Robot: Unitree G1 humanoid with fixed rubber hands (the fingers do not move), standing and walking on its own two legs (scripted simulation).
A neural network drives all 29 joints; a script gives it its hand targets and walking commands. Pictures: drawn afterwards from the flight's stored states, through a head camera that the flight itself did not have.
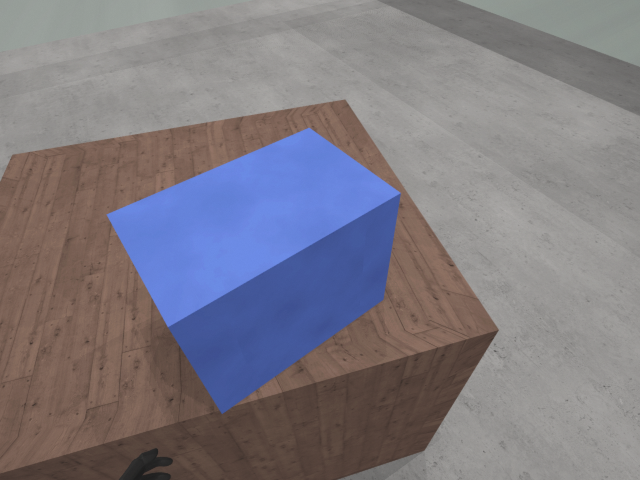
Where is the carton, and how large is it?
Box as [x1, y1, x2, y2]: [106, 128, 400, 413]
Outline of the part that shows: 310,128 307,128 106,214 167,326 222,413 383,298 400,193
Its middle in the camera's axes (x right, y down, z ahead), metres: -0.07 +0.04 +0.55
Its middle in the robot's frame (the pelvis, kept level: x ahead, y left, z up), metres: +0.41 +0.09 +0.04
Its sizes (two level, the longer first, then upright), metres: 0.299 0.191 0.233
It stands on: a pedestal, 0.68 m high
